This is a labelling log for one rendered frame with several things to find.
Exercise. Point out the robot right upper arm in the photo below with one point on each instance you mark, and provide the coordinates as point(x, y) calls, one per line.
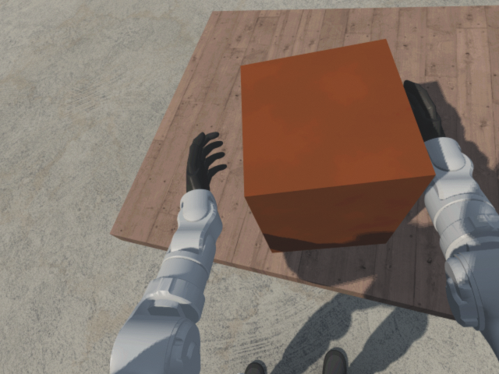
point(472, 289)

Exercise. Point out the robot right forearm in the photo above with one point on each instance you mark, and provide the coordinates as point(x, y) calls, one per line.
point(462, 215)

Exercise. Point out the carton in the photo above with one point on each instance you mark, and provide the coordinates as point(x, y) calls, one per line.
point(332, 153)

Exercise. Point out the robot left hand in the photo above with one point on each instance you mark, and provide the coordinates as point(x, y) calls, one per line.
point(197, 174)

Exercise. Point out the robot right hand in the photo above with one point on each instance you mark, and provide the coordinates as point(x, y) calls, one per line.
point(424, 110)

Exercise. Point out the robot left forearm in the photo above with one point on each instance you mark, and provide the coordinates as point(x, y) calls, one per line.
point(180, 283)

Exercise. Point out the robot left upper arm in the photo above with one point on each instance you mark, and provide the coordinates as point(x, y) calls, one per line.
point(157, 345)

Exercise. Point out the robot right foot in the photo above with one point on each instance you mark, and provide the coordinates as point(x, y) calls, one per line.
point(334, 363)

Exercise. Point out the table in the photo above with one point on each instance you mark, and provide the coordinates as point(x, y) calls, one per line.
point(451, 51)

